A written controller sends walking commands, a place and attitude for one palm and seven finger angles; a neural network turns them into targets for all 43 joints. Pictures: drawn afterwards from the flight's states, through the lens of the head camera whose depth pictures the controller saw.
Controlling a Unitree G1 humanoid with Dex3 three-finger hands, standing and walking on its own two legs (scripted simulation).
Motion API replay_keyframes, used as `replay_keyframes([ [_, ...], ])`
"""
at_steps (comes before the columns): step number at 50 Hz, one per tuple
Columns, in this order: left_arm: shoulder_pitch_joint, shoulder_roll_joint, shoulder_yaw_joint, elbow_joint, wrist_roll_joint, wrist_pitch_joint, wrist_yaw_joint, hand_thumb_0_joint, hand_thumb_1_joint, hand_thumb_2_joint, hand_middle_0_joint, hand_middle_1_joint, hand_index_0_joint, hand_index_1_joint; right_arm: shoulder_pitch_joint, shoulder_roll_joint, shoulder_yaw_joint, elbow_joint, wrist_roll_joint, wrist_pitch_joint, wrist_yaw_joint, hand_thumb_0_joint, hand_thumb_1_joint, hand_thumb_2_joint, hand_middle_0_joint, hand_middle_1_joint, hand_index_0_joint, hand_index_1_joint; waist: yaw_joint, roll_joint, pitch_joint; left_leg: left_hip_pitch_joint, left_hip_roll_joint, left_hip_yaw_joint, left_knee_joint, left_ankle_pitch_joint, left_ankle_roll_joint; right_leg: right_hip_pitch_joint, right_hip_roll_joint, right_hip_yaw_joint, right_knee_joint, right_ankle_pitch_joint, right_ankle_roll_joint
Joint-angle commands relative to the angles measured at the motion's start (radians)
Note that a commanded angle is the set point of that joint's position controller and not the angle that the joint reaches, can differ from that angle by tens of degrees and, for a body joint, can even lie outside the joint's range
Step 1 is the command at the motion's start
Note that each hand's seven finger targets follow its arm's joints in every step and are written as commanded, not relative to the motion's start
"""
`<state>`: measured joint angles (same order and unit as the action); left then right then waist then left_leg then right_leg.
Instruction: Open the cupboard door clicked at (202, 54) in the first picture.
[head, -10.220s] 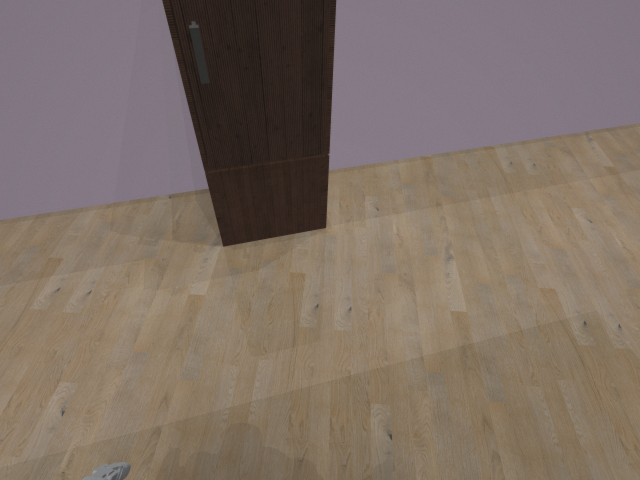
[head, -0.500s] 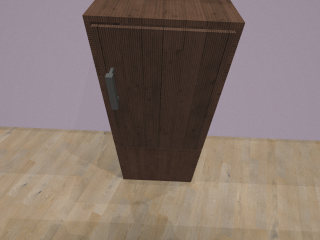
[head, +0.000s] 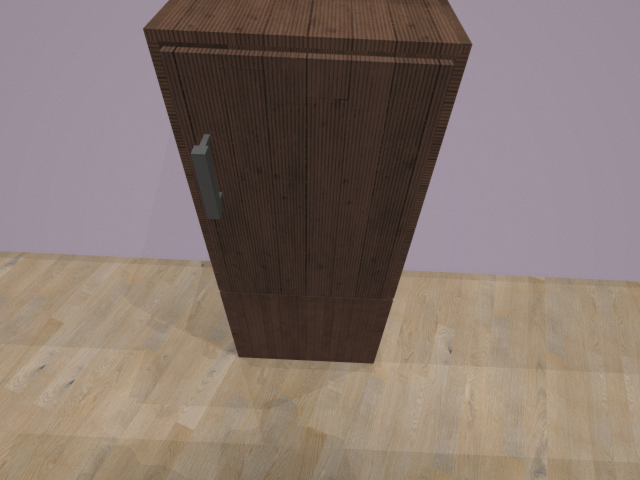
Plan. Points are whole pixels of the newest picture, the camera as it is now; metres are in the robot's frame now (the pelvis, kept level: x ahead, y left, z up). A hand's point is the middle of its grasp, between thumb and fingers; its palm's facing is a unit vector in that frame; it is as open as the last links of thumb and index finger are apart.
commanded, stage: come to a stop and stand still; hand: left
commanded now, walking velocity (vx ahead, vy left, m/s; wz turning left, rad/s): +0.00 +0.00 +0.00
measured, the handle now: (210, 177) +0.57 +0.23 +0.04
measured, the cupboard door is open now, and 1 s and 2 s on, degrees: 0 0 0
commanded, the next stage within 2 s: look again from close up in 0.16 s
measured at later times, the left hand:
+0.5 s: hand out of the picture -0.01 +0.15 -0.18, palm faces +0.04 -0.99 -0.16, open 7.4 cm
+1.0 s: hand (172, 461) +0.15 +0.19 -0.05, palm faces +0.27 -0.94 -0.20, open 7.4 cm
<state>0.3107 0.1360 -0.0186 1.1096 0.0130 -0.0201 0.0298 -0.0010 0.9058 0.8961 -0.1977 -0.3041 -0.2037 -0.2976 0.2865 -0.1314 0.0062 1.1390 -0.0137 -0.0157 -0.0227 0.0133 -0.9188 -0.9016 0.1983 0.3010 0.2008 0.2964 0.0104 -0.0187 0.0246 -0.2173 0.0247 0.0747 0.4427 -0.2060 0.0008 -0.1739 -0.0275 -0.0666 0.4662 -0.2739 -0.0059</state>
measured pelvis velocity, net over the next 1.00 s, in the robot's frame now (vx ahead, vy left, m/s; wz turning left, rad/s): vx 0.00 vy -0.01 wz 0.04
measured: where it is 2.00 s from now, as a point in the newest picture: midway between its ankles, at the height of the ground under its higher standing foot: outside the picture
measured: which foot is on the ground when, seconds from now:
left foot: down 0.00-1.00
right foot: down 0.00-1.00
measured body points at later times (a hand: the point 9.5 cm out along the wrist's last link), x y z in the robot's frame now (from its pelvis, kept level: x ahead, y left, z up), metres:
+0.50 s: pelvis +0.01 -0.01 +0.00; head +0.01 -0.01 +0.45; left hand -0.01 +0.20 -0.16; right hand +0.00 -0.23 -0.16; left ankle +0.02 +0.12 -0.74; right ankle -0.01 -0.11 -0.74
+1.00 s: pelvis +0.00 -0.01 -0.01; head +0.00 -0.03 +0.44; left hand +0.13 +0.24 -0.03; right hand +0.09 -0.26 -0.14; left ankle +0.02 +0.12 -0.74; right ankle -0.01 -0.11 -0.74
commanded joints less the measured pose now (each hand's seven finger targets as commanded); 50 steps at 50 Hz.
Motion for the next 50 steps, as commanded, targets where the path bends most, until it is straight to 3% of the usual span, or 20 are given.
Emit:
replay_keyframes([
  [1,0.074,0.097,0.023,-0.025,0.001,-0.009,0.007,0.000,0.900,0.900,-0.200,-0.300,-0.200,-0.300,0.049,-0.086,-0.013,-0.027,0.003,-0.013,-0.005,0.000,-0.900,-0.900,0.200,0.300,0.200,0.300,-0.003,0.002,0.045,-0.003,0.073,-0.083,-0.077,0.078,0.022,-0.051,-0.092,0.094,-0.114,0.089,-0.026],
  [12,0.073,0.098,0.025,-0.021,-0.001,-0.008,0.006,0.000,0.900,0.900,-0.200,-0.300,-0.200,-0.300,0.044,-0.091,-0.012,-0.026,0.002,-0.013,-0.008,0.000,-0.900,-0.900,0.200,0.300,0.200,0.300,-0.003,0.026,0.050,0.008,0.078,-0.084,-0.084,0.083,0.019,-0.048,-0.087,0.091,-0.120,0.092,-0.027],
  [40,0.079,0.095,0.031,-0.015,0.001,-0.009,0.005,0.000,0.900,0.900,-0.200,-0.300,-0.200,-0.300,0.052,-0.090,-0.010,-0.021,0.001,-0.013,-0.012,0.000,-0.900,-0.900,0.200,0.300,0.200,0.300,0.002,0.009,0.065,0.013,0.079,-0.087,-0.093,0.103,0.016,-0.036,-0.086,0.084,-0.134,0.105,-0.032],
  [41,0.142,0.110,0.026,0.017,0.013,-0.029,0.043,0.000,0.900,0.900,-0.200,-0.300,-0.200,-0.300,-0.062,-0.123,-0.016,-0.086,0.010,-0.017,0.003,0.000,-0.900,-0.900,0.200,0.300,0.200,0.300,0.037,0.010,0.098,-0.060,0.078,-0.053,0.126,0.067,-0.013,-0.069,-0.146,0.167,-0.150,0.445,-0.005],
  [42,-0.600,0.285,0.052,-1.556,-0.222,-0.244,0.021,0.000,0.877,0.890,-0.202,-0.315,-0.202,-0.315,-0.039,-0.311,-0.034,-0.462,0.055,-0.162,-0.044,0.000,-0.900,-0.900,0.200,0.300,0.200,0.300,-0.119,0.223,-0.380,0.238,-0.025,-0.039,-0.007,0.146,0.035,0.013,-0.052,0.089,-0.049,0.318,-0.017],
  [43,-0.228,0.257,0.101,-1.291,-0.134,-0.191,0.077,0.000,0.853,0.880,-0.203,-0.330,-0.203,-0.330,-0.110,-0.206,-0.007,-0.385,0.047,-0.253,-0.073,0.000,-0.900,-0.900,0.200,0.300,0.200,0.300,-0.012,0.321,-0.382,0.247,-0.002,-0.016,-0.026,0.186,0.040,0.016,0.002,0.035,0.012,0.165,-0.040],
  [44,-0.190,0.187,0.066,-1.216,-0.147,-0.146,0.126,0.000,0.830,0.870,-0.205,-0.345,-0.205,-0.345,-0.109,-0.212,-0.026,-0.344,0.057,-0.283,-0.076,0.000,-0.900,-0.900,0.200,0.300,0.200,0.300,-0.041,0.254,-0.262,0.111,0.005,-0.025,-0.014,0.074,0.010,-0.046,0.006,-0.008,0.007,0.067,-0.029],
  [45,0.115,-0.028,-0.040,-0.962,-0.150,-0.048,0.121,0.000,0.807,0.860,-0.207,-0.360,-0.207,-0.360,-0.062,-0.173,-0.029,-0.338,0.071,-0.283,-0.063,0.000,-0.900,-0.900,0.200,0.300,0.200,0.300,-0.045,0.127,-0.123,0.012,0.011,-0.054,-0.030,-0.013,0.021,-0.103,0.006,-0.035,0.003,0.026,-0.018],
  [46,-0.027,-0.043,-0.079,-1.183,-0.194,-0.070,0.095,0.000,0.783,0.850,-0.208,-0.375,-0.208,-0.375,-0.076,-0.200,-0.029,-0.424,0.088,-0.294,-0.064,0.000,-0.900,-0.900,0.200,0.300,0.200,0.300,-0.050,0.084,-0.030,-0.028,0.007,-0.080,-0.025,-0.066,0.024,-0.136,0.008,-0.037,0.006,-0.016,-0.009],
  [47,-0.012,-0.006,-0.068,-1.220,-0.198,-0.115,0.078,0.000,0.760,0.840,-0.210,-0.390,-0.210,-0.390,-0.097,-0.225,-0.042,-0.445,0.089,-0.315,-0.077,0.000,-0.900,-0.900,0.200,0.300,0.200,0.300,-0.062,-0.016,-0.032,-0.035,0.001,-0.076,0.014,-0.092,0.030,-0.195,0.011,-0.028,-0.009,-0.078,0.001],
  [48,0.005,0.010,-0.053,-1.194,-0.192,-0.168,0.064,0.000,0.737,0.830,-0.212,-0.405,-0.212,-0.405,-0.106,-0.238,-0.044,-0.463,0.069,-0.336,-0.082,0.000,-0.900,-0.900,0.200,0.300,0.200,0.300,-0.074,-0.099,0.012,-0.076,-0.014,-0.073,0.062,-0.106,0.035,-0.267,0.014,-0.018,-0.012,-0.146,0.008],
  [49,0.034,0.019,-0.026,-1.119,-0.182,-0.206,0.045,0.000,0.713,0.820,-0.213,-0.420,-0.213,-0.420,-0.097,-0.244,-0.051,-0.494,0.058,-0.343,-0.076,0.000,-0.900,-0.900,0.200,0.300,0.200,0.300,-0.076,-0.143,0.040,-0.120,-0.030,-0.075,0.114,-0.111,0.033,-0.327,0.013,-0.011,0.005,-0.195,0.010],
  [50,0.017,0.010,-0.010,-1.045,-0.174,-0.255,0.018,0.000,0.690,0.810,-0.215,-0.435,-0.215,-0.435,-0.086,-0.242,-0.059,-0.503,0.040,-0.340,-0.068,0.000,-0.900,-0.900,0.200,0.300,0.200,0.300,-0.077,-0.235,0.046,-0.192,-0.039,-0.079,0.170,-0.120,0.024,-0.403,0.016,-0.010,0.039,-0.242,0.012],
])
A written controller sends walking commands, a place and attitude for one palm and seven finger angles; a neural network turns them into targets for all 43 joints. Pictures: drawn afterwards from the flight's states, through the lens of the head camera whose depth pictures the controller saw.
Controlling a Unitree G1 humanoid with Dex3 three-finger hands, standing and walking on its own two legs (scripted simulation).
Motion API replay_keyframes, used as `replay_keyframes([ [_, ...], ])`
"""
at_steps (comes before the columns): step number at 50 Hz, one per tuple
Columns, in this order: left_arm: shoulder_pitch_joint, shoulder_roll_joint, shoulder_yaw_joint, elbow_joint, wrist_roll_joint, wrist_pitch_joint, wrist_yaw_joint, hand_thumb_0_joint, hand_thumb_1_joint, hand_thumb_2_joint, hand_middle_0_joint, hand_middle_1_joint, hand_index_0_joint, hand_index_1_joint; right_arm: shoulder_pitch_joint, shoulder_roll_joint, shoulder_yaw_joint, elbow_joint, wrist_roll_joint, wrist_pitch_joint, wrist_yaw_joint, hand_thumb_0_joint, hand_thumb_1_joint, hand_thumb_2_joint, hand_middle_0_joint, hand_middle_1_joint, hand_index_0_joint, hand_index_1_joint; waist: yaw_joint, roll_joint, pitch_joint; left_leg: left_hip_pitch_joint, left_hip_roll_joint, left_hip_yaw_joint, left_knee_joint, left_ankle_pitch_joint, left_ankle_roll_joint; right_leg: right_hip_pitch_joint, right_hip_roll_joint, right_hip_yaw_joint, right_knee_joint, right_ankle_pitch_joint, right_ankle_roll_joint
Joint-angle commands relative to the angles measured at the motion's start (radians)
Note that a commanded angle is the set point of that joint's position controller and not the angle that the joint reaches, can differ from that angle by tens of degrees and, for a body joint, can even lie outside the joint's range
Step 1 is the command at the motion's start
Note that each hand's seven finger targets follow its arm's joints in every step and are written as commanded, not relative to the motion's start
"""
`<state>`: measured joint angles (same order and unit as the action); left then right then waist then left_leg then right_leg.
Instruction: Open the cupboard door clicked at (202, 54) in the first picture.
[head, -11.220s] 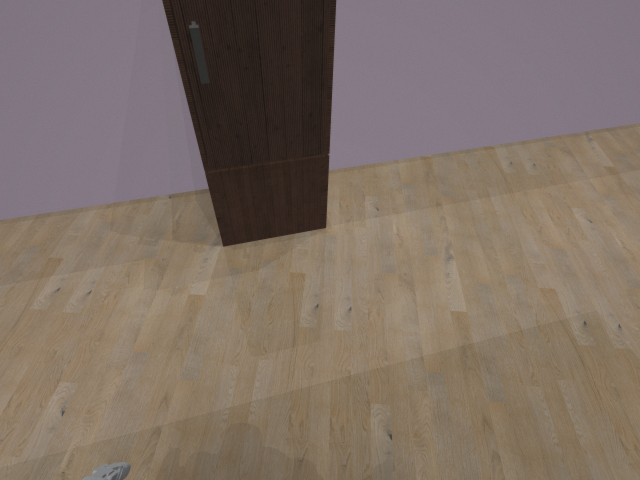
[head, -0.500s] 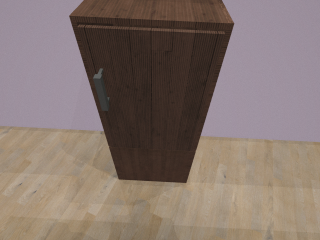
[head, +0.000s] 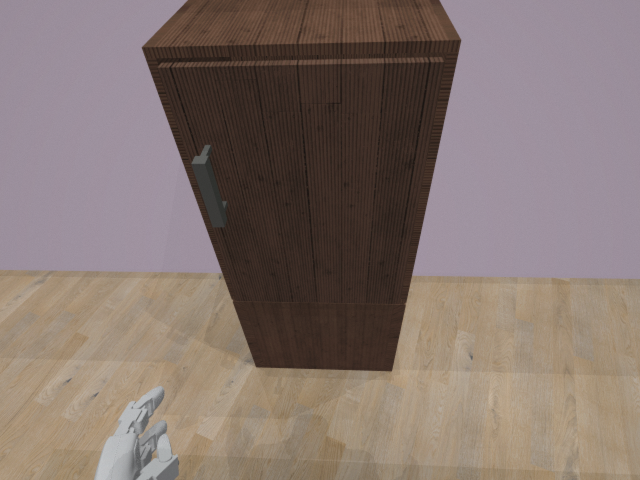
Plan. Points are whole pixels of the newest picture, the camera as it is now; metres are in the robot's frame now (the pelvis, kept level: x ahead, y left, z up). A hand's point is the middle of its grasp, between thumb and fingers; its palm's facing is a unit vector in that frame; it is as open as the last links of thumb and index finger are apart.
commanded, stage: raise the hand with hooked fingers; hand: left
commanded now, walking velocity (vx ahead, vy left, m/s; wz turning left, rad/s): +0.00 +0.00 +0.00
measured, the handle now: (213, 186) +0.57 +0.22 +0.05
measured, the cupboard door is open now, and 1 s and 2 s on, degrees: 0 0 0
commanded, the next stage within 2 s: move the hooked fingers beside the handle in 1.92 s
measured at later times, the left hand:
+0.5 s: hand (178, 426) +0.19 +0.18 +0.00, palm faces -0.04 -0.99 -0.10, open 10.2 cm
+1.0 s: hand (138, 379) +0.23 +0.24 +0.03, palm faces -0.02 -1.00 -0.06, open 13.1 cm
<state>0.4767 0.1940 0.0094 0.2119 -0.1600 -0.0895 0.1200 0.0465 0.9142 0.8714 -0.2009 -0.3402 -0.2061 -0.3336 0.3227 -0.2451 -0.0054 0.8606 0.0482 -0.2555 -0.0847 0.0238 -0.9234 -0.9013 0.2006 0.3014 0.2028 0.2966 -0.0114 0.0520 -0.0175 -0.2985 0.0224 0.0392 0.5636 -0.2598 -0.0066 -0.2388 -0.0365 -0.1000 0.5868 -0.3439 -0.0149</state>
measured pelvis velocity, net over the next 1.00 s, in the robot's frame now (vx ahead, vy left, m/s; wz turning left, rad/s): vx -0.02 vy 0.01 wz -0.02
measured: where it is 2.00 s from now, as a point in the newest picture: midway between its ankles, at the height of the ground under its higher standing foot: outside the picture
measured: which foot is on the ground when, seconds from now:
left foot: down 0.00-1.00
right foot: down 0.00-1.00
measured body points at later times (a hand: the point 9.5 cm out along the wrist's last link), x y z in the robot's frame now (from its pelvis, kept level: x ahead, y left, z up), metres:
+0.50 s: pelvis -0.02 -0.01 -0.07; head +0.03 +0.00 +0.37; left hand +0.19 +0.24 +0.01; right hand +0.19 -0.21 -0.15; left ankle +0.02 +0.13 -0.73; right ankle -0.02 -0.10 -0.73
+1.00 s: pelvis -0.02 +0.01 -0.04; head +0.02 +0.02 +0.41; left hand +0.23 +0.29 +0.03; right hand +0.14 -0.24 -0.10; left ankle +0.02 +0.13 -0.73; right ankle -0.02 -0.10 -0.73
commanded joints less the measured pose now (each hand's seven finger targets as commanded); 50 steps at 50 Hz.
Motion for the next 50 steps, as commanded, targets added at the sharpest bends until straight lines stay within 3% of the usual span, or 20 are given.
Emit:
replay_keyframes([
  [1,-0.073,-0.055,0.006,-0.044,-0.013,-0.247,-0.117,0.000,0.667,0.800,-0.217,-0.450,-0.217,-0.450,-0.142,-0.123,-0.058,-0.243,-0.031,-0.101,0.003,0.000,-0.900,-0.900,0.200,0.300,0.200,0.300,-0.017,-0.364,0.102,-0.196,-0.034,-0.046,0.095,-0.084,0.021,-0.389,0.024,0.027,-0.036,-0.211,0.020],
  [3,0.098,-0.047,0.064,0.017,-0.051,-0.386,-0.231,0.000,0.620,0.780,-0.220,-0.480,-0.220,-0.480,-0.175,-0.119,-0.076,-0.290,-0.042,-0.102,0.034,0.000,-0.900,-0.900,0.200,0.300,0.200,0.300,0.052,-0.414,0.036,-0.323,-0.034,-0.043,0.182,-0.083,0.007,-0.400,0.018,0.061,0.056,-0.192,0.014],
  [4,0.175,-0.003,0.131,0.054,-0.062,-0.436,-0.296,0.000,0.597,0.770,-0.222,-0.495,-0.222,-0.495,-0.180,-0.120,-0.090,-0.313,-0.038,-0.091,0.059,0.000,-0.900,-0.900,0.200,0.300,0.200,0.300,0.095,-0.318,-0.021,-0.337,-0.048,-0.035,0.215,-0.035,-0.004,-0.345,0.014,0.074,0.118,-0.080,-0.004],
  [6,0.154,0.077,0.212,0.007,-0.084,-0.519,-0.416,0.000,0.550,0.750,-0.225,-0.525,-0.225,-0.525,-0.219,-0.126,-0.098,-0.379,-0.036,-0.072,0.083,0.000,-0.900,-0.900,0.200,0.300,0.200,0.300,0.097,-0.185,-0.141,-0.375,-0.060,-0.008,0.302,0.044,-0.009,-0.293,0.001,0.082,0.236,0.159,-0.013],
  [9,0.123,0.184,0.315,-0.166,-0.082,-0.470,-0.428,0.000,0.480,0.720,-0.230,-0.570,-0.230,-0.570,-0.233,-0.112,-0.099,-0.460,-0.036,-0.012,0.082,0.000,-0.900,-0.900,0.200,0.300,0.200,0.300,0.137,-0.006,-0.280,-0.380,-0.064,0.025,0.332,0.091,0.005,-0.229,-0.004,0.122,0.288,0.250,-0.011],
  [13,-0.090,0.140,0.264,-0.508,-0.098,-0.466,-0.347,0.000,0.387,0.680,-0.237,-0.630,-0.237,-0.630,-0.193,-0.082,-0.087,-0.504,-0.031,0.017,0.066,0.000,-0.900,-0.900,0.200,0.300,0.200,0.300,0.056,0.131,-0.324,-0.279,-0.027,-0.002,0.347,0.095,0.023,-0.344,0.033,0.073,0.305,0.186,-0.013],
  [14,-0.179,0.147,0.244,-0.598,-0.107,-0.490,-0.334,0.000,0.363,0.670,-0.238,-0.645,-0.238,-0.645,-0.168,-0.089,-0.079,-0.499,-0.040,0.019,0.057,0.000,-0.900,-0.900,0.200,0.300,0.200,0.300,0.014,0.089,-0.306,-0.286,-0.019,-0.028,0.374,0.084,0.031,-0.393,0.044,0.077,0.312,0.167,-0.009],
  [16,-0.205,0.107,0.189,-0.603,-0.096,-0.544,-0.335,0.000,0.317,0.650,-0.242,-0.675,-0.242,-0.675,-0.142,-0.086,-0.072,-0.463,-0.042,0.006,0.040,0.000,-0.900,-0.900,0.200,0.300,0.200,0.300,-0.030,0.058,-0.285,-0.289,-0.008,-0.048,0.415,0.085,0.038,-0.455,0.049,0.083,0.310,0.164,-0.006],
  [19,-0.310,0.074,0.087,-0.543,-0.111,-0.558,-0.413,0.000,0.247,0.620,-0.247,-0.720,-0.247,-0.720,-0.129,-0.112,-0.047,-0.428,-0.037,-0.024,0.023,0.000,-0.900,-0.900,0.200,0.300,0.200,0.300,-0.090,0.034,-0.219,-0.336,0.001,-0.078,0.452,0.014,0.042,-0.545,0.060,0.079,0.313,0.076,-0.006],
  [22,-0.242,0.154,0.149,-0.376,-0.113,-0.453,-0.493,0.000,0.177,0.590,-0.252,-0.765,-0.252,-0.765,-0.126,-0.135,-0.048,-0.422,-0.021,-0.038,0.006,0.000,-0.900,-0.900,0.200,0.300,0.200,0.300,-0.069,-0.051,-0.236,-0.397,-0.002,-0.077,0.432,-0.061,0.041,-0.505,0.051,0.104,0.259,-0.025,0.004],
  [25,-0.159,0.211,0.249,-0.286,-0.140,-0.276,-0.533,0.000,0.107,0.560,-0.257,-0.810,-0.257,-0.810,-0.154,-0.137,-0.046,-0.457,0.001,-0.015,-0.003,0.000,-0.900,-0.900,0.200,0.300,0.200,0.300,0.004,-0.058,-0.288,-0.382,-0.019,-0.060,0.366,-0.048,0.039,-0.390,0.035,0.115,0.206,-0.041,0.010],
  [27,-0.115,0.255,0.350,-0.339,-0.179,-0.194,-0.505,0.000,0.060,0.540,-0.260,-0.840,-0.260,-0.840,-0.186,-0.119,-0.045,-0.485,0.003,0.001,-0.007,0.000,-0.900,-0.900,0.200,0.300,0.200,0.300,0.058,-0.061,-0.367,-0.340,-0.025,-0.049,0.327,0.003,0.037,-0.277,0.021,0.116,0.190,0.007,0.017],
  [29,-0.090,0.264,0.421,-0.378,-0.210,-0.171,-0.447,0.000,0.013,0.520,-0.263,-0.870,-0.263,-0.870,-0.200,-0.093,-0.040,-0.490,-0.004,0.012,-0.010,0.000,-0.900,-0.900,0.200,0.300,0.200,0.300,0.093,-0.084,-0.389,-0.306,-0.021,-0.054,0.300,0.068,0.032,-0.218,0.030,0.088,0.209,0.098,0.015],
  [33,-0.147,0.219,0.395,-0.450,-0.187,-0.269,-0.335,0.000,-0.080,0.480,-0.270,-0.930,-0.270,-0.930,-0.162,-0.081,-0.038,-0.454,-0.014,0.004,0.002,0.000,-0.900,-0.900,0.200,0.300,0.200,0.300,0.051,-0.048,-0.276,-0.275,-0.010,-0.053,0.256,0.063,0.025,-0.305,0.045,0.041,0.206,0.095,0.012],
  [36,-0.226,0.198,0.306,-0.363,-0.135,-0.336,-0.353,0.000,-0.150,0.450,-0.275,-0.975,-0.275,-0.975,-0.127,-0.113,-0.035,-0.427,-0.018,-0.007,0.010,0.000,-0.900,-0.900,0.200,0.300,0.200,0.300,-0.007,-0.026,-0.168,-0.290,-0.007,-0.061,0.250,-0.018,0.026,-0.401,0.053,0.034,0.198,-0.006,0.007],
  [38,-0.274,0.198,0.268,-0.315,-0.131,-0.349,-0.401,0.000,-0.197,0.430,-0.278,-1.005,-0.278,-1.005,-0.109,-0.134,-0.034,-0.416,-0.012,-0.022,0.007,0.000,-0.900,-0.900,0.200,0.300,0.200,0.300,-0.030,-0.016,-0.150,-0.288,-0.007,-0.064,0.244,-0.082,0.028,-0.428,0.051,0.044,0.171,-0.076,0.007],
  [39,-0.306,0.198,0.246,-0.306,-0.141,-0.342,-0.435,0.000,-0.220,0.420,-0.280,-1.020,-0.280,-1.020,-0.110,-0.146,-0.032,-0.424,-0.006,-0.026,0.004,0.000,-0.900,-0.900,0.200,0.300,0.200,0.300,-0.034,-0.001,-0.140,-0.285,-0.011,-0.064,0.241,-0.099,0.031,-0.425,0.052,0.055,0.160,-0.093,0.004],
  [41,-0.345,0.268,0.301,-0.296,-0.162,-0.323,-0.481,0.000,-0.267,0.400,-0.283,-1.050,-0.283,-1.050,-0.103,-0.159,-0.035,-0.424,0.003,-0.036,-0.008,0.000,-0.900,-0.900,0.200,0.300,0.200,0.300,-0.022,-0.004,-0.203,-0.261,-0.014,-0.062,0.225,-0.112,0.032,-0.376,0.043,0.073,0.128,-0.120,0.005],
  [45,-0.387,0.359,0.414,-0.337,-0.197,-0.293,-0.492,0.000,-0.360,0.360,-0.290,-1.110,-0.290,-1.110,-0.108,-0.158,-0.028,-0.430,0.003,-0.047,-0.020,0.000,-0.900,-0.900,0.200,0.300,0.200,0.300,0.022,0.036,-0.300,-0.176,-0.012,-0.072,0.186,-0.023,0.032,-0.282,0.048,0.050,0.136,-0.016,-0.002],
  [50,-0.427,0.341,0.434,-0.288,-0.211,-0.277,-0.450,0.000,-0.477,0.310,-0.298,-1.185,-0.298,-1.185,-0.117,-0.148,-0.014,-0.424,0.000,-0.042,-0.012,0.000,-0.900,-0.900,0.200,0.300,0.200,0.300,0.023,0.073,-0.212,-0.144,-0.011,-0.071,0.147,0.025,0.022,-0.274,0.058,0.025,0.124,0.059,-0.007],
])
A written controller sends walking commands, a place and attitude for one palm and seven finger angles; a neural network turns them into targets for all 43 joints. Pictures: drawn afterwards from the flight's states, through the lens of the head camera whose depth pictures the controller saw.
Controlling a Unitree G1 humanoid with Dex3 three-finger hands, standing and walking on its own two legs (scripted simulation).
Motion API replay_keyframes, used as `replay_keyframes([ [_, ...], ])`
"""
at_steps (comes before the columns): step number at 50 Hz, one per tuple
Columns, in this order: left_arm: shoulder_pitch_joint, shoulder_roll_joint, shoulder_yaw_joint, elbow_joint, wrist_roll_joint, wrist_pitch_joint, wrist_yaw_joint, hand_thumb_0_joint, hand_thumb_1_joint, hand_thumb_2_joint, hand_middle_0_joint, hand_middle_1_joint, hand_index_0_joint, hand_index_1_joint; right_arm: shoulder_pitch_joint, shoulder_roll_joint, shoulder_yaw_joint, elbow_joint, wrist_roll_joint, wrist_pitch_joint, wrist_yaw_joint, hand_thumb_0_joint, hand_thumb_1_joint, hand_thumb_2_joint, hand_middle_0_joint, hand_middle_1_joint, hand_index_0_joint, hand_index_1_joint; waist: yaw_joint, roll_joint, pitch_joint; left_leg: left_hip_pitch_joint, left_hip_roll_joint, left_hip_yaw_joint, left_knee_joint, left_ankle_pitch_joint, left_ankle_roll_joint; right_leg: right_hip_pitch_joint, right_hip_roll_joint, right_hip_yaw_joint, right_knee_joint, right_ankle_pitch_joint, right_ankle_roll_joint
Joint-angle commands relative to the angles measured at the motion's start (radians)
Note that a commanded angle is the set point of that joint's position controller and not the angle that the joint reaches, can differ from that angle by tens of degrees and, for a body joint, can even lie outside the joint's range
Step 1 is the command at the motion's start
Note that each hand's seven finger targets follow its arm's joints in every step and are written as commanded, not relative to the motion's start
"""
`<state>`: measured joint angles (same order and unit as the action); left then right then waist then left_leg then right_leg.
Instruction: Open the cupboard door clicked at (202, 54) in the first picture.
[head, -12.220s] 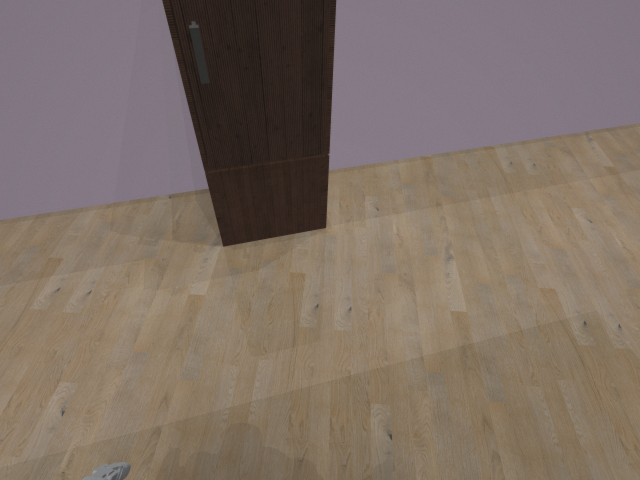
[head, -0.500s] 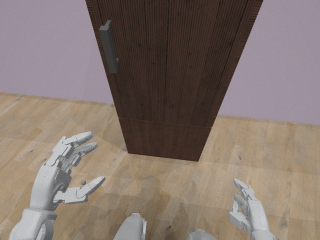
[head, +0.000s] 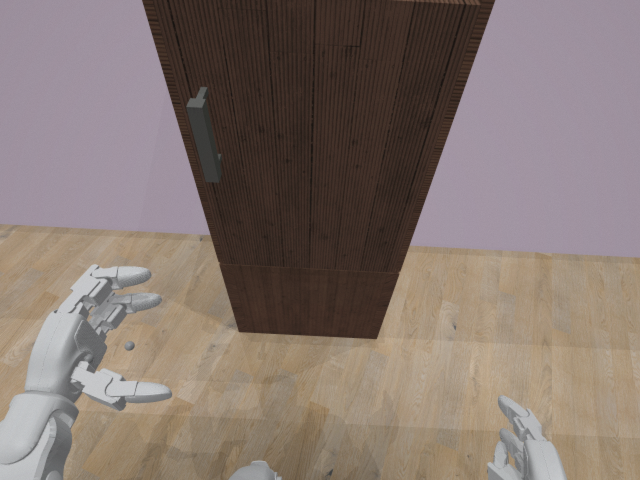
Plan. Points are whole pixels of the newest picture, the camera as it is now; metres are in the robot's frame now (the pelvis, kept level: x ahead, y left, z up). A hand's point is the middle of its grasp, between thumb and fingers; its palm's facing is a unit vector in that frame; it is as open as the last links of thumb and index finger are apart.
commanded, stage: raise the hand with hooked fingers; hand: left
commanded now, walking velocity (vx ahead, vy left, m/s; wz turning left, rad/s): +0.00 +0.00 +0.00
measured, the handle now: (208, 136) +0.59 +0.22 +0.09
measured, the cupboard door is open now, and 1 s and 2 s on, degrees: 0 0 0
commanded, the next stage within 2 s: move the hooked fingers beside the handle in 0.92 s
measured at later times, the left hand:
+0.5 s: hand (80, 274) +0.30 +0.28 +0.12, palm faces +0.04 -1.00 -0.04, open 14.0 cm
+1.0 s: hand (98, 281) +0.30 +0.27 +0.11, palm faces +0.03 -1.00 -0.02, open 14.0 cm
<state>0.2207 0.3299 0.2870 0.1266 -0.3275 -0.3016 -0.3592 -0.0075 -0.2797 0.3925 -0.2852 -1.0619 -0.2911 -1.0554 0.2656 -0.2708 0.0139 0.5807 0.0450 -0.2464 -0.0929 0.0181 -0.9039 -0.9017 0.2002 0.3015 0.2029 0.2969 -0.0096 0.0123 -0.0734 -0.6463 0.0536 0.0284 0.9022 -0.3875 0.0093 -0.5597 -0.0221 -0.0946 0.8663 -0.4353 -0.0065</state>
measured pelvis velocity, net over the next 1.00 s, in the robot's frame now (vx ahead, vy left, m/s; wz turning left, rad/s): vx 0.01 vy -0.01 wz -0.01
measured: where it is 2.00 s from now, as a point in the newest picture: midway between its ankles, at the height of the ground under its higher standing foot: outside the picture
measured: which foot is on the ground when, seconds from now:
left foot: down 0.00-1.00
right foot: down 0.00-1.00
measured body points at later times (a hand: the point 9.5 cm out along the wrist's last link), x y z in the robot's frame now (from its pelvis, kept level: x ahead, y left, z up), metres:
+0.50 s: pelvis +0.01 +0.00 +0.02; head +0.04 +0.00 +0.47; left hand +0.29 +0.34 +0.12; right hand +0.17 -0.24 -0.06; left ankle +0.04 +0.11 -0.69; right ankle +0.00 -0.12 -0.69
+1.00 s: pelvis +0.01 -0.01 +0.02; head +0.03 -0.01 +0.47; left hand +0.29 +0.32 +0.11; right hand +0.16 -0.25 -0.06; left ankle +0.04 +0.11 -0.69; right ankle +0.00 -0.12 -0.69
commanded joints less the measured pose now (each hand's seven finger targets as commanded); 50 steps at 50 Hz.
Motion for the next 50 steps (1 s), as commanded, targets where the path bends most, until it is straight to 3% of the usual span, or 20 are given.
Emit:
replay_keyframes([
  [1,-0.174,0.211,0.162,-0.158,-0.038,-0.052,0.028,0.000,-0.500,0.300,-0.300,-1.200,-0.300,-1.200,-0.053,-0.126,-0.035,-0.138,0.004,-0.047,-0.002,0.000,-0.900,-0.900,0.200,0.300,0.200,0.300,0.017,0.094,-0.137,0.198,-0.041,-0.061,-0.198,0.141,0.005,0.041,0.044,0.017,-0.163,0.145,-0.013],
  [4,-0.219,0.194,0.118,-0.068,-0.028,-0.001,-0.016,0.000,-0.500,0.300,-0.300,-1.200,-0.300,-1.200,-0.046,-0.140,-0.034,-0.141,0.009,-0.037,-0.002,0.000,-0.900,-0.900,0.200,0.300,0.200,0.300,0.000,0.058,-0.095,0.195,-0.043,-0.056,-0.207,0.134,0.009,0.042,0.047,0.022,-0.187,0.154,-0.011],
  [8,-0.318,0.241,0.130,-0.052,-0.025,0.049,-0.079,0.000,-0.500,0.300,-0.300,-1.200,-0.300,-1.200,-0.045,-0.147,-0.032,-0.147,0.013,-0.034,-0.011,0.000,-0.900,-0.900,0.200,0.300,0.200,0.300,0.003,0.060,-0.161,0.241,-0.044,-0.055,-0.215,0.175,0.012,0.080,0.043,0.027,-0.203,0.206,-0.009],
  [11,-0.411,0.306,0.188,-0.092,-0.039,0.031,-0.092,0.000,-0.500,0.300,-0.300,-1.200,-0.300,-1.200,-0.046,-0.144,-0.028,-0.143,0.006,-0.036,-0.017,0.000,-0.900,-0.900,0.200,0.300,0.200,0.300,0.008,0.072,-0.214,0.295,-0.045,-0.060,-0.221,0.222,0.013,0.110,0.048,0.029,-0.206,0.242,-0.015],
  [14,-0.464,0.353,0.240,-0.078,-0.047,0.003,-0.083,0.000,-0.500,0.300,-0.300,-1.200,-0.300,-1.200,-0.044,-0.143,-0.022,-0.129,0.000,-0.037,-0.020,0.000,-0.900,-0.900,0.200,0.300,0.200,0.300,0.017,0.083,-0.209,0.315,-0.045,-0.064,-0.227,0.251,0.009,0.123,0.054,0.028,-0.208,0.261,-0.021],
  [15,-0.480,0.355,0.244,-0.052,-0.045,0.005,-0.085,0.000,-0.500,0.300,-0.300,-1.200,-0.300,-1.200,-0.047,-0.140,-0.018,-0.126,0.001,-0.034,-0.019,0.000,-0.900,-0.900,0.200,0.300,0.200,0.300,0.013,0.104,-0.200,0.318,-0.044,-0.061,-0.234,0.243,0.008,0.115,0.051,0.028,-0.213,0.256,-0.020],
  [21,-0.528,0.356,0.220,0.126,-0.038,0.076,-0.145,0.000,-0.500,0.300,-0.300,-1.200,-0.300,-1.200,-0.040,-0.152,-0.019,-0.117,0.012,-0.019,-0.028,0.000,-0.900,-0.900,0.200,0.300,0.200,0.300,0.008,0.079,-0.167,0.300,-0.048,-0.049,-0.255,0.221,0.012,0.127,0.041,0.036,-0.246,0.261,-0.015],
  [24,-0.486,0.306,0.178,0.155,-0.047,0.102,-0.182,0.000,-0.500,0.300,-0.300,-1.200,-0.300,-1.200,-0.036,-0.153,-0.022,-0.138,0.012,-0.019,-0.020,0.000,-0.900,-0.900,0.200,0.300,0.200,0.300,0.018,0.064,-0.170,0.305,-0.051,-0.048,-0.250,0.263,0.016,0.144,0.043,0.036,-0.243,0.304,-0.020],
  [25,-0.485,0.320,0.186,0.142,-0.046,0.100,-0.184,0.000,-0.500,0.300,-0.300,-1.200,-0.300,-1.200,-0.032,-0.156,-0.024,-0.139,0.012,-0.018,-0.017,0.000,-0.900,-0.900,0.200,0.300,0.200,0.300,0.018,0.038,-0.186,0.305,-0.049,-0.049,-0.251,0.269,0.016,0.148,0.042,0.033,-0.243,0.311,-0.017],
  [28,-0.480,0.358,0.232,0.087,-0.050,0.066,-0.160,0.000,-0.500,0.300,-0.300,-1.200,-0.300,-1.200,-0.028,-0.156,-0.032,-0.146,0.008,-0.018,-0.009,0.000,-0.900,-0.900,0.200,0.300,0.200,0.300,0.027,0.040,-0.219,0.316,-0.051,-0.045,-0.251,0.273,0.016,0.152,0.043,0.036,-0.241,0.305,-0.015],
  [29,-0.485,0.382,0.257,0.074,-0.056,0.053,-0.151,0.000,-0.500,0.300,-0.300,-1.200,-0.300,-1.200,-0.028,-0.156,-0.030,-0.147,0.002,-0.018,-0.006,0.000,-0.900,-0.900,0.200,0.300,0.200,0.300,0.031,0.029,-0.204,0.309,-0.050,-0.043,-0.246,0.282,0.016,0.161,0.047,0.041,-0.239,0.314,-0.018],
  [31,-0.500,0.387,0.276,0.057,-0.054,0.029,-0.129,0.000,-0.500,0.300,-0.300,-1.200,-0.300,-1.200,-0.026,-0.151,-0.031,-0.143,0.001,-0.014,-0.002,0.000,-0.900,-0.900,0.200,0.300,0.200,0.300,0.028,0.066,-0.216,0.320,-0.050,-0.041,-0.252,0.281,0.013,0.157,0.047,0.038,-0.234,0.311,-0.017],
  [33,-0.511,0.380,0.277,0.065,-0.048,0.015,-0.111,0.000,-0.500,0.300,-0.300,-1.200,-0.300,-1.200,-0.028,-0.148,-0.030,-0.138,0.001,-0.011,-0.004,0.000,-0.900,-0.900,0.200,0.300,0.200,0.300,0.024,0.082,-0.192,0.310,-0.050,-0.038,-0.256,0.249,0.013,0.141,0.044,0.042,-0.239,0.280,-0.016],
  [34,-0.521,0.391,0.282,0.068,-0.048,0.014,-0.108,0.000,-0.500,0.300,-0.300,-1.200,-0.300,-1.200,-0.025,-0.151,-0.029,-0.140,-0.002,-0.009,-0.004,0.000,-0.900,-0.900,0.200,0.300,0.200,0.300,0.023,0.054,-0.181,0.299,-0.050,-0.039,-0.254,0.246,0.016,0.149,0.046,0.046,-0.242,0.276,-0.017],
  [37,-0.528,0.358,0.240,0.070,-0.031,0.016,-0.117,0.000,-0.500,0.300,-0.300,-1.200,-0.300,-1.200,-0.027,-0.147,-0.031,-0.136,0.004,-0.007,-0.008,0.000,-0.900,-0.900,0.200,0.300,0.200,0.300,0.012,0.118,-0.192,0.314,-0.051,-0.031,-0.257,0.225,0.016,0.138,0.040,0.051,-0.247,0.263,-0.014],
  [41,-0.514,0.356,0.231,0.060,-0.040,0.025,-0.140,0.000,-0.500,0.300,-0.300,-1.200,-0.300,-1.200,-0.026,-0.148,-0.031,-0.137,0.005,-0.010,-0.012,0.000,-0.900,-0.900,0.200,0.300,0.200,0.300,0.013,0.087,-0.223,0.321,-0.050,-0.031,-0.248,0.258,0.021,0.166,0.040,0.057,-0.248,0.309,-0.012],
  [44,-0.510,0.354,0.234,0.100,-0.051,0.036,-0.148,0.000,-0.500,0.300,-0.300,-1.200,-0.300,-1.200,-0.028,-0.151,-0.028,-0.133,0.007,-0.008,-0.015,0.000,-0.900,-0.900,0.200,0.300,0.200,0.300,0.009,0.046,-0.172,0.294,-0.049,-0.033,-0.249,0.231,0.019,0.148,0.043,0.057,-0.255,0.280,-0.012],
  [50,-0.528,0.362,0.245,0.131,-0.050,0.041,-0.147,0.000,-0.500,0.300,-0.300,-1.200,-0.300,-1.200,-0.035,-0.150,-0.027,-0.138,0.006,-0.005,-0.014,0.000,-0.900,-0.900,0.200,0.300,0.200,0.300,0.016,0.050,-0.175,0.283,-0.052,-0.030,-0.244,0.226,0.018,0.144,0.037,0.066,-0.251,0.280,-0.009],
])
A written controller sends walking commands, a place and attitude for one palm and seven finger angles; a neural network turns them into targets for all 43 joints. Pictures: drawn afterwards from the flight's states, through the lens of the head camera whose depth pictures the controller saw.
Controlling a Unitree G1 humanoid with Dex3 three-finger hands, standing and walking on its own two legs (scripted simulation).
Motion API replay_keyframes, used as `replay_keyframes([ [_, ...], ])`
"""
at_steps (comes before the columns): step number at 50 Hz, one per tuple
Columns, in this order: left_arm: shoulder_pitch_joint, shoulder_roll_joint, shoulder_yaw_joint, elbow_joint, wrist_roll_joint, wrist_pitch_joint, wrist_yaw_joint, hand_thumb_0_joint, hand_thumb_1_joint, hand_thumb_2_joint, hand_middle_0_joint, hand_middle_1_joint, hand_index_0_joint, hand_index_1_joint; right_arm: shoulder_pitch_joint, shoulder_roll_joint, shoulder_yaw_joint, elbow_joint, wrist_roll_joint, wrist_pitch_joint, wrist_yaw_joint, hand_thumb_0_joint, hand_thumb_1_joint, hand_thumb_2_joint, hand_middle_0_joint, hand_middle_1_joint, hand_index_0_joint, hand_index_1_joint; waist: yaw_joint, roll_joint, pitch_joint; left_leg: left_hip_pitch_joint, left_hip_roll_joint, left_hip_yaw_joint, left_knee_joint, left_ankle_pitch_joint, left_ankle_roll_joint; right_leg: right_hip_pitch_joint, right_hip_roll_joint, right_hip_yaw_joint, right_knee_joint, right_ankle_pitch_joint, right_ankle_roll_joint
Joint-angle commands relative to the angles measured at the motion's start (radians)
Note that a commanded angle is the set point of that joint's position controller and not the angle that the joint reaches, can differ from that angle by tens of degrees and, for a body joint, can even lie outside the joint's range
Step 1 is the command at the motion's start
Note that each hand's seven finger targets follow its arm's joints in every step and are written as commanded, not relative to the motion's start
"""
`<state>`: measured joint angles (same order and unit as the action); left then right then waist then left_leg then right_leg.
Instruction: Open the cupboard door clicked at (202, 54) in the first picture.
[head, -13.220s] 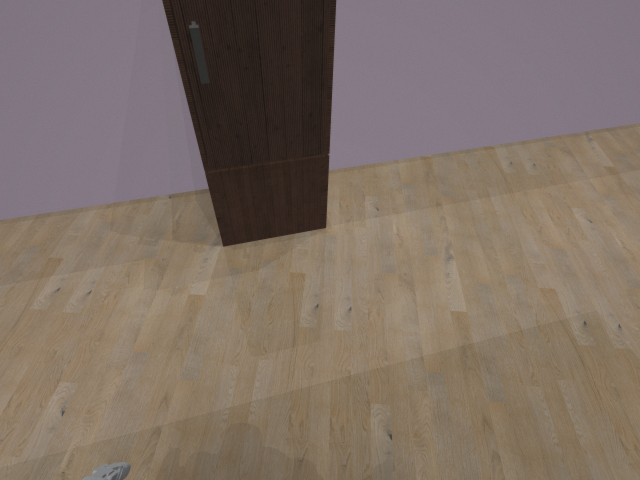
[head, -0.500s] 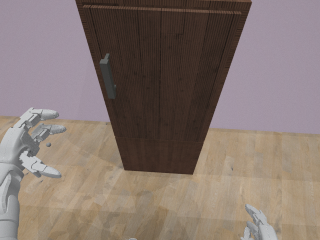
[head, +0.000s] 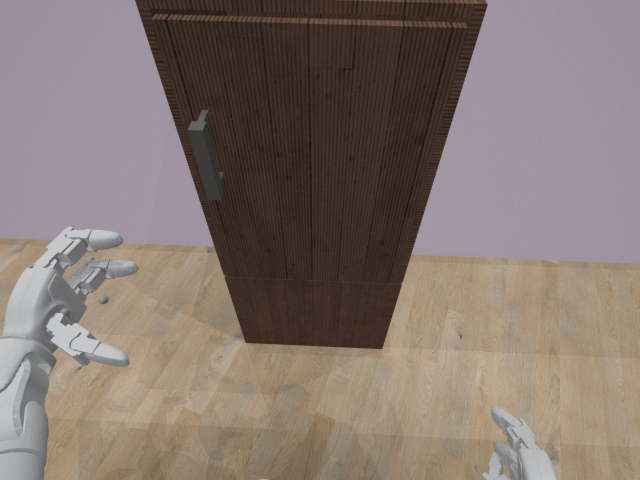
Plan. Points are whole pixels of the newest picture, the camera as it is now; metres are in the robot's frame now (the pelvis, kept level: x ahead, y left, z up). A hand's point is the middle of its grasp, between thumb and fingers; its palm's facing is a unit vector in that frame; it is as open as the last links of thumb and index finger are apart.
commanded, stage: move the hooked fingers beside the handle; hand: left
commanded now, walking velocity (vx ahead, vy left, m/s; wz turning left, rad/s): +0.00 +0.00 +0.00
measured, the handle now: (210, 156) +0.58 +0.22 +0.07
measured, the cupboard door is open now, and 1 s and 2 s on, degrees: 0 0 0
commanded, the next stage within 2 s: none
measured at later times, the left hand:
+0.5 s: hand (123, 251) +0.36 +0.28 +0.08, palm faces +0.02 -1.00 +0.00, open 14.0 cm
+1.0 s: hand (141, 212) +0.44 +0.29 +0.08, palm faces +0.00 -1.00 +0.02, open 14.0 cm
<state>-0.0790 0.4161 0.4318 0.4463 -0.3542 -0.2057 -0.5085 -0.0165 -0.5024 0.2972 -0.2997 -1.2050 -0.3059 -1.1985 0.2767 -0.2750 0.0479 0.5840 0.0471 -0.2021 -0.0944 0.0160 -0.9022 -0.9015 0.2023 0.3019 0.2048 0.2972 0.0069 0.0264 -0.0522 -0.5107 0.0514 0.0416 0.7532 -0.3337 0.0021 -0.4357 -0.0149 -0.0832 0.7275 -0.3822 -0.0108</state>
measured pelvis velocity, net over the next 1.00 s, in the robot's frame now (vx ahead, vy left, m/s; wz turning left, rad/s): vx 0.00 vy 0.02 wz -0.03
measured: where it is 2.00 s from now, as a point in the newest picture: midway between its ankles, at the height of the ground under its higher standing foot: outside the picture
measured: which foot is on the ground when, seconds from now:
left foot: down 0.00-1.00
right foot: down 0.00-1.00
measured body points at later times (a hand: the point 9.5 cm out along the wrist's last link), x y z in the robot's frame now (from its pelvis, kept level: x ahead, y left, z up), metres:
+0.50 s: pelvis +0.00 +0.00 -0.01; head +0.05 +0.01 +0.44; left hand +0.36 +0.34 +0.09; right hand +0.10 -0.26 -0.10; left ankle +0.03 +0.12 -0.71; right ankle -0.01 -0.11 -0.71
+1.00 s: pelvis +0.00 +0.02 -0.02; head +0.08 +0.04 +0.43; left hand +0.43 +0.34 +0.08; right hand +0.06 -0.26 -0.11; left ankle +0.03 +0.12 -0.71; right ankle -0.01 -0.11 -0.71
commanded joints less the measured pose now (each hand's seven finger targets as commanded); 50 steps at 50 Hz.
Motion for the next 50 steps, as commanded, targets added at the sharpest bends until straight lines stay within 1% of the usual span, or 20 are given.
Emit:
replay_keyframes([
  [1,-0.232,0.265,0.090,-0.192,-0.023,-0.056,0.003,0.000,-0.500,0.300,-0.300,-1.200,-0.300,-1.200,-0.044,-0.143,-0.060,-0.142,0.005,-0.049,-0.013,0.000,-0.900,-0.900,0.200,0.300,0.200,0.300,-0.004,0.025,-0.203,0.149,-0.050,-0.042,-0.096,0.165,0.027,0.019,0.029,0.056,-0.115,0.221,-0.003],
  [4,-0.383,0.310,0.094,-0.165,-0.009,-0.073,0.007,0.000,-0.500,0.300,-0.300,-1.200,-0.300,-1.200,-0.034,-0.151,-0.057,-0.122,0.003,-0.042,-0.020,0.000,-0.900,-0.900,0.200,0.300,0.200,0.300,-0.031,0.030,-0.181,0.129,-0.047,-0.048,-0.086,0.129,0.025,-0.009,0.031,0.063,-0.115,0.169,-0.004],
  [6,-0.428,0.279,0.064,-0.145,-0.004,-0.085,0.004,0.000,-0.500,0.300,-0.300,-1.200,-0.300,-1.200,-0.034,-0.146,-0.056,-0.119,0.005,-0.043,-0.024,0.000,-0.900,-0.900,0.200,0.300,0.200,0.300,-0.039,0.051,-0.194,0.147,-0.049,-0.048,-0.086,0.115,0.027,-0.023,0.030,0.066,-0.116,0.157,-0.003],
  [10,-0.546,0.313,0.055,-0.063,0.016,-0.094,-0.005,0.000,-0.500,0.300,-0.300,-1.200,-0.300,-1.200,-0.012,-0.153,-0.056,-0.093,0.005,-0.037,-0.032,0.000,-0.900,-0.900,0.200,0.300,0.200,0.300,-0.055,0.052,-0.223,0.141,-0.046,-0.054,-0.075,0.106,0.027,-0.034,0.030,0.070,-0.109,0.145,-0.004],
  [12,-0.525,0.331,0.069,-0.018,0.024,-0.089,-0.008,0.000,-0.500,0.300,-0.300,-1.200,-0.300,-1.200,-0.005,-0.156,-0.057,-0.091,0.004,-0.033,-0.029,0.000,-0.900,-0.900,0.200,0.300,0.200,0.300,-0.039,0.075,-0.245,0.142,-0.047,-0.054,-0.074,0.126,0.025,-0.025,0.027,0.064,-0.099,0.171,-0.008],
  [19,-0.562,0.415,0.131,0.134,0.038,-0.078,-0.002,0.000,-0.500,0.300,-0.300,-1.200,-0.300,-1.200,0.033,-0.173,-0.062,-0.102,-0.002,0.000,-0.013,0.000,-0.900,-0.900,0.200,0.300,0.200,0.300,-0.020,0.014,-0.266,0.075,-0.047,-0.051,-0.055,0.160,0.026,-0.002,0.033,0.063,-0.068,0.216,-0.009],
  [22,-0.587,0.413,0.130,0.120,0.045,-0.102,0.000,0.000,-0.500,0.300,-0.300,-1.200,-0.300,-1.200,0.047,-0.170,-0.069,-0.109,-0.002,0.012,-0.003,0.000,-0.900,-0.900,0.200,0.300,0.200,0.300,-0.021,0.062,-0.301,0.101,-0.045,-0.045,-0.050,0.196,0.025,-0.011,0.037,0.058,-0.055,0.257,-0.009],
  [26,-0.663,0.434,0.130,0.176,0.053,-0.126,-0.010,0.000,-0.500,0.300,-0.300,-1.200,-0.300,-1.200,0.076,-0.178,-0.072,-0.095,-0.002,0.034,-0.001,0.000,-0.900,-0.900,0.200,0.300,0.200,0.300,-0.049,0.035,-0.292,0.074,-0.042,-0.042,-0.036,0.184,0.030,-0.034,0.044,0.062,-0.049,0.252,-0.005],
  [29,-0.741,0.408,0.086,0.186,0.058,-0.138,-0.026,0.000,-0.500,0.300,-0.300,-1.200,-0.300,-1.200,0.092,-0.182,-0.073,-0.089,-0.004,0.043,-0.003,0.000,-0.900,-0.900,0.200,0.300,0.200,0.300,-0.064,0.078,-0.306,0.102,-0.041,-0.049,-0.028,0.196,0.031,-0.075,0.050,0.055,-0.037,0.248,-0.012],
  [30,-0.762,0.447,0.111,0.210,0.063,-0.139,-0.026,0.000,-0.500,0.300,-0.300,-1.200,-0.300,-1.200,0.102,-0.186,-0.076,-0.079,-0.004,0.048,-0.003,0.000,-0.900,-0.900,0.200,0.300,0.200,0.300,-0.064,0.067,-0.310,0.096,-0.037,-0.054,-0.028,0.189,0.030,-0.080,0.050,0.053,-0.038,0.239,-0.011],
  [33,-0.817,0.444,0.092,0.266,0.080,-0.144,-0.028,0.000,-0.500,0.300,-0.300,-1.200,-0.300,-1.200,0.116,-0.188,-0.075,-0.065,-0.007,0.060,-0.004,0.000,-0.900,-0.900,0.200,0.300,0.200,0.300,-0.078,0.093,-0.306,0.100,-0.036,-0.064,-0.025,0.166,0.029,-0.123,0.050,0.046,-0.036,0.200,-0.013],
  [35,-0.860,0.479,0.112,0.301,0.084,-0.148,-0.025,0.000,-0.500,0.300,-0.300,-1.200,-0.300,-1.200,0.130,-0.194,-0.075,-0.056,-0.008,0.069,-0.005,0.000,-0.900,-0.900,0.200,0.300,0.200,0.300,-0.082,0.071,-0.324,0.094,-0.034,-0.067,-0.016,0.182,0.031,-0.124,0.052,0.046,-0.028,0.213,-0.012],
  [41,-0.904,0.484,0.104,0.298,0.108,-0.172,-0.012,0.000,-0.500,0.300,-0.300,-1.200,-0.300,-1.200,0.156,-0.193,-0.080,-0.057,-0.016,0.091,0.007,0.000,-0.900,-0.900,0.200,0.300,0.200,0.300,-0.075,0.156,-0.426,0.184,-0.025,-0.085,0.005,0.301,0.018,-0.157,0.055,0.033,0.003,0.265,-0.018],
  [43,-0.886,0.474,0.097,0.329,0.113,-0.164,-0.005,0.000,-0.500,0.300,-0.300,-1.200,-0.300,-1.200,0.161,-0.193,-0.080,-0.058,-0.018,0.102,0.013,0.000,-0.900,-0.900,0.200,0.300,0.200,0.300,-0.076,0.135,-0.405,0.169,-0.022,-0.084,0.005,0.299,0.018,-0.171,0.056,0.029,0.001,0.258,-0.015],
  [44,-0.906,0.468,0.097,0.367,0.106,-0.159,-0.005,0.000,-0.500,0.300,-0.300,-1.200,-0.300,-1.200,0.169,-0.194,-0.078,-0.053,-0.019,0.108,0.012,0.000,-0.900,-0.900,0.200,0.300,0.200,0.300,-0.089,0.081,-0.381,0.137,-0.022,-0.081,0.012,0.293,0.025,-0.164,0.061,0.029,0.002,0.270,-0.014],
  [45,-0.910,0.508,0.123,0.400,0.113,-0.151,-0.001,0.000,-0.500,0.300,-0.300,-1.200,-0.300,-1.200,0.172,-0.200,-0.078,-0.054,-0.016,0.116,0.013,0.000,-0.900,-0.900,0.200,0.300,0.200,0.300,-0.084,0.066,-0.360,0.105,-0.020,-0.081,0.005,0.269,0.024,-0.166,0.059,0.027,0.001,0.256,-0.011],
  [46,-0.939,0.468,0.081,0.421,0.118,-0.142,-0.001,0.000,-0.500,0.300,-0.300,-1.200,-0.300,-1.200,0.166,-0.196,-0.075,-0.057,-0.014,0.122,0.014,0.000,-0.900,-0.900,0.200,0.300,0.200,0.300,-0.101,0.076,-0.331,0.089,-0.023,-0.076,0.003,0.242,0.027,-0.183,0.058,0.029,-0.003,0.241,-0.009],
  [47,-0.951,0.500,0.108,0.451,0.124,-0.136,0.006,0.000,-0.500,0.300,-0.300,-1.200,-0.300,-1.200,0.177,-0.202,-0.077,-0.053,-0.016,0.128,0.012,0.000,-0.900,-0.900,0.200,0.300,0.200,0.300,-0.098,0.044,-0.325,0.064,-0.023,-0.078,0.004,0.228,0.028,-0.176,0.057,0.028,-0.002,0.235,-0.008],
  [49,-1.012,0.541,0.120,0.464,0.142,-0.140,0.014,0.000,-0.500,0.300,-0.300,-1.200,-0.300,-1.200,0.188,-0.206,-0.076,-0.051,-0.018,0.137,0.010,0.000,-0.900,-0.900,0.200,0.300,0.200,0.300,-0.108,0.065,-0.328,0.058,-0.023,-0.078,0.016,0.229,0.031,-0.189,0.058,0.033,0.006,0.232,-0.010],
  [50,-1.035,0.540,0.105,0.446,0.154,-0.149,0.017,0.000,-0.500,0.300,-0.300,-1.200,-0.300,-1.200,0.192,-0.205,-0.076,-0.053,-0.019,0.141,0.012,0.000,-0.900,-0.900,0.200,0.300,0.200,0.300,-0.110,0.121,-0.365,0.091,-0.023,-0.078,0.019,0.249,0.026,-0.205,0.056,0.036,0.010,0.234,-0.009],
])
